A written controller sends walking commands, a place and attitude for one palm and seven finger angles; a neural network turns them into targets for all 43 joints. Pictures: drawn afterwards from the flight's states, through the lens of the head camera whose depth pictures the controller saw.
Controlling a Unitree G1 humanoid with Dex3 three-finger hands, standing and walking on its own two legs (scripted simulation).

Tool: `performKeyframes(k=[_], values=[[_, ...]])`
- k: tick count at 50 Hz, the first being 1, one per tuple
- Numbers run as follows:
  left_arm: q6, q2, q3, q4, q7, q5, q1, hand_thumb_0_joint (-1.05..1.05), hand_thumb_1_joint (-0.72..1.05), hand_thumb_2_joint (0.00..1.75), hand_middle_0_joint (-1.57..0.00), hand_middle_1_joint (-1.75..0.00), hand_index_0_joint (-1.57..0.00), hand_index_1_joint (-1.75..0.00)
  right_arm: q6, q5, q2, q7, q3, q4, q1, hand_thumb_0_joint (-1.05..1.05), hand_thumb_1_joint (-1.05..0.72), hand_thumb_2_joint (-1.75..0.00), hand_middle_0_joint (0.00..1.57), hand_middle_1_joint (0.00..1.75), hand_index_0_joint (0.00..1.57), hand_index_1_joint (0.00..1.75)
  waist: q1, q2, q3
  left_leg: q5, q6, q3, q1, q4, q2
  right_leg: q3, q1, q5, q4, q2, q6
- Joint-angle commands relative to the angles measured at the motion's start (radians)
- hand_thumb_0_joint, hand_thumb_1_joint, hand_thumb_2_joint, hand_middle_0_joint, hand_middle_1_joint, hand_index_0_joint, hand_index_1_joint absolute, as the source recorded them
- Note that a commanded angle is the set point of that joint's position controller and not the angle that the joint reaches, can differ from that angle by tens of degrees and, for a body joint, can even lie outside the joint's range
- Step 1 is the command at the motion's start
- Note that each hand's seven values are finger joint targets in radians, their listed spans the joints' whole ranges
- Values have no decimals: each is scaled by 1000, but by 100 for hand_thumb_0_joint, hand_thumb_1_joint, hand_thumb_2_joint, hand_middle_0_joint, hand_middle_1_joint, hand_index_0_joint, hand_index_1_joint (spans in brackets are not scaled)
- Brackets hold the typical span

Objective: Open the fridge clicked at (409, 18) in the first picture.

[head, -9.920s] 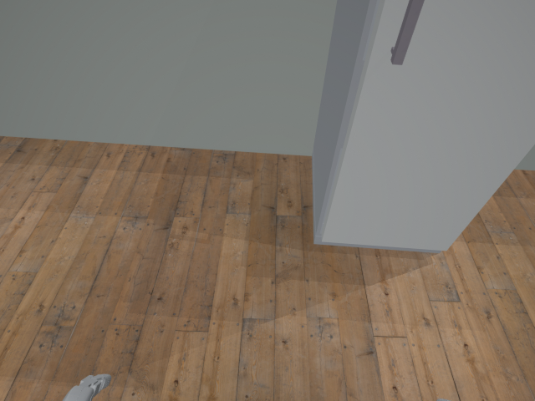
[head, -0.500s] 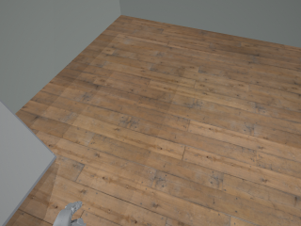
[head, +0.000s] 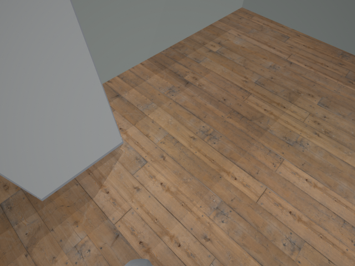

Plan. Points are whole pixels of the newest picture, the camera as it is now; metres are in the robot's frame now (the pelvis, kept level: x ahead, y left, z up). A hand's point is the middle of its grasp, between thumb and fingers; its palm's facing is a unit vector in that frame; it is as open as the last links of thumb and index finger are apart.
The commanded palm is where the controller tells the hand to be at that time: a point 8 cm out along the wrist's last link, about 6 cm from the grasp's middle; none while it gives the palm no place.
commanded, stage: turn to face it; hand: left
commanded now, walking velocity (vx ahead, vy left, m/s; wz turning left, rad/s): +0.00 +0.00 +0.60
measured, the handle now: out of the picture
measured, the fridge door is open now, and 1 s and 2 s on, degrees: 0 0 0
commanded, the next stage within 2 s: take the last steps up to it in 1.32 s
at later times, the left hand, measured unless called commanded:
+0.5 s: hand out of the picture +0.11 +0.22 -0.13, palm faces +0.26 -0.92 -0.29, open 7.4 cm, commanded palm none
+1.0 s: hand out of the picture -0.12 +0.17 -0.17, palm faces +0.59 -0.77 -0.25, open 7.4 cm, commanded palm none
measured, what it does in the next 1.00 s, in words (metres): steps on the spot, turning left: left foot, then right foot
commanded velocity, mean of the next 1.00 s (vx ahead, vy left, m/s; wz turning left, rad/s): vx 0.00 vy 0.00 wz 0.56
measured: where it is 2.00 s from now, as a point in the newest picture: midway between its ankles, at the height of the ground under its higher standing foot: outside the picture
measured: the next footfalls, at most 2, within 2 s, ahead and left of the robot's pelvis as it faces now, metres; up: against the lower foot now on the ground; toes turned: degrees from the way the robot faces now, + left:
left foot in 0.02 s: +0.04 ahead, +0.12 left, +0.00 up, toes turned +5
right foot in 0.52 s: +0.10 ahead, -0.12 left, +0.00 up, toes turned +15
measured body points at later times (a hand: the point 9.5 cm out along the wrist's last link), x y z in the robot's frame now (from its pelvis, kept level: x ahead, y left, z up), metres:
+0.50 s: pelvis +0.01 -0.02 +0.00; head +0.05 -0.03 +0.45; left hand +0.09 +0.27 -0.11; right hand +0.13 -0.25 -0.15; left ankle +0.00 +0.12 -0.73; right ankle +0.06 -0.13 -0.73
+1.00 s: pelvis -0.02 -0.01 +0.00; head +0.01 +0.02 +0.44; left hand -0.15 +0.21 -0.15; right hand +0.22 -0.18 -0.13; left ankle -0.08 +0.07 -0.73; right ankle +0.06 -0.13 -0.73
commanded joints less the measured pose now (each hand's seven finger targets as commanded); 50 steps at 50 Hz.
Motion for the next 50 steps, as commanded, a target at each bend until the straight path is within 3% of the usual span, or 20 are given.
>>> performKeyframes(k=[1, 2, 3, 4, 6, 8, 12, 19, 23, 24, 25, 26, 27, 30, 33, 41, 47, 48, 49, 50], values=[[-14, 122, 42, -115, -1, -28, -2, 0, 90, 90, -20, -30, -20, -30, -61, -10, -251, -13, -63, -55, 184, 0, -90, -90, 20, 30, 20, 30, -100, 323, -300, 834, 194, -444, 501, -283, 341, 71, -365, -185, 440, 35, 49], [-1, 121, 29, -138, 7, -19, -69, 0, 90, 90, -20, -30, -20, -30, -50, 3, -282, -21, -65, -28, 246, 0, -90, -90, 20, 30, 20, 30, -121, 284, -325, 1072, 282, -467, 486, -255, 412, 191, -403, -326, 538, 50, 45], [4, 126, 33, -145, 7, -18, -90, 0, 90, 90, -20, -30, -20, -30, -48, -3, -255, -29, -57, -32, 222, 0, -90, -90, 20, 30, 20, 30, -106, 196, -279, 1000, 298, -394, 431, -251, 392, 217, -406, -272, 588, 32, 37], [6, 117, 36, -122, 11, -17, -99, 0, 90, 90, -20, -30, -20, -30, -54, -8, -216, -39, -49, -43, 176, 0, -90, -90, 20, 30, 20, 30, -93, 266, -262, 936, 270, -373, 391, -258, 320, 239, -418, -208, 609, 32, 44], [5, 135, 42, -97, 4, -17, -109, 0, 90, 90, -20, -30, -20, -30, -54, -11, -162, -45, -28, -73, 76, 0, -90, -90, 20, 30, 20, 30, -57, 219, -162, 838, 226, -306, 265, -280, 236, 261, -386, -98, 615, 43, 49], [6, 133, 41, -83, -2, -17, -74, 0, 90, 90, -20, -30, -20, -30, -60, -9, -151, -44, -23, -87, 47, 0, -90, -90, 20, 30, 20, 30, -34, 171, -163, 783, 210, -281, 247, -294, 196, 253, -356, -42, 585, 62, 54], [7, 128, 38, -96, 1, -18, -94, 0, 90, 90, -20, -30, -20, -30, -59, -11, -154, -40, -28, -87, 70, 0, -90, -90, 20, 30, 20, 30, -38, 130, -163, 672, 226, -333, 238, -319, 190, 263, -336, -19, 490, 81, 64], [-1, 114, 30, -148, 6, -24, -172, 0, 90, 90, -20, -30, -20, -30, -47, -17, -159, -35, -41, -86, 89, 0, -90, -90, 20, 30, 20, 30, -52, 184, -149, 631, 241, -447, 189, -290, 171, 267, -251, -66, 250, 133, 56], [-19, 118, 32, -131, 11, -33, -67, 0, 90, 90, -20, -30, -20, -30, -40, -12, -153, -34, -48, -100, 43, 0, -90, -90, 20, 30, 20, 30, 1, 155, -187, 589, 191, -466, 76, -201, 116, 244, -3, 100, -73, 170, 39], [-31, 151, 39, -123, 14, -29, -28, 0, 90, 90, -20, -30, -20, -30, -42, -4, -132, -30, -45, -104, 42, 0, -90, -90, 20, 30, 20, 30, 21, 97, -201, 467, 143, -437, -14, -134, 70, 277, 133, 206, -217, 124, 34], [-43, 239, 56, -119, 23, -14, 2, 0, 90, 90, -20, -30, -20, -30, -46, 6, -58, -24, -33, -110, 79, 0, -90, -90, 20, 30, 20, 30, 30, -155, -248, 114, 62, -296, -202, 52, -45, 492, 320, 274, -305, -117, -34], [-40, 291, 63, -123, 25, -10, 18, 0, 90, 90, -20, -30, -20, -30, -43, -1, -50, -27, -35, -132, 71, 0, -90, -90, 20, 30, 20, 30, 35, -280, -235, -254, 11, -167, -279, 274, -129, 673, 251, 451, -306, -330, -153], [-33, 270, 53, -130, 25, -14, 1, 0, 90, 90, -20, -30, -20, -30, -33, -8, -87, -27, -45, -124, 66, 0, -90, -90, 20, 30, 20, 30, 23, -166, -203, -237, 22, -204, -246, 433, -77, 606, 127, 405, -297, -317, -196], [-31, 164, 32, -154, 24, -18, -146, 0, 90, 90, -20, -30, -20, -30, -9, -17, -78, -7, -48, -61, 99, 0, -90, -90, 20, 30, 20, 30, -43, -151, -80, -52, 9, -161, -241, 579, -20, 409, -6, 251, -314, -160, -142], [-38, 145, 25, -138, 20, -16, -105, 0, 90, 90, -20, -30, -20, -30, 0, -16, -57, 1, -40, -46, 107, 0, -90, -90, 20, 30, 20, 30, -37, -172, -63, 29, -9, -123, -249, 589, -16, 281, 4, 281, -310, -120, -120], [-29, 184, 42, -79, 22, -3, 15, 0, 90, 90, -20, -30, -20, -30, 1, -10, -41, 3, -24, -65, -13, 0, -90, -90, 20, 30, 20, 30, 22, -161, -83, -53, -21, -49, -204, 331, 13, 224, 94, 338, -292, -181, -157], [-19, 218, 59, -49, 16, 1, 25, 0, 90, 90, -20, -30, -20, -30, -30, 1, -21, -6, -4, -69, 8, 0, -90, -90, 20, 30, 20, 30, 18, -194, -163, -52, 12, 30, -9, -8, -8, 161, 107, 522, -150, -209, -151], [-16, 216, 59, -43, 13, -4, 17, 0, 90, 90, -20, -30, -20, -30, -36, -1, -31, -8, -5, -59, 45, 0, -90, -90, 20, 30, 20, 30, -5, -174, -177, 44, 20, 39, 70, -116, -15, 122, 75, 496, -93, -193, -118], [-10, 198, 57, -43, 11, -13, 13, 0, 90, 90, -20, -30, -20, -30, -45, -2, -61, -6, -13, -47, 95, 0, -90, -90, 20, 30, 20, 30, -36, -71, -203, 190, 31, 3, 211, -261, 5, 88, -14, 426, 30, -164, -68], [-4, 142, 47, -65, 6, -23, 27, 0, 90, 90, -20, -30, -20, -30, -58, -8, -165, -13, -35, -44, 143, 0, -90, -90, 20, 30, 20, 30, -64, 204, -244, 442, 114, -275, 371, -338, 215, 45, -230, 106, 240, -40, 12]])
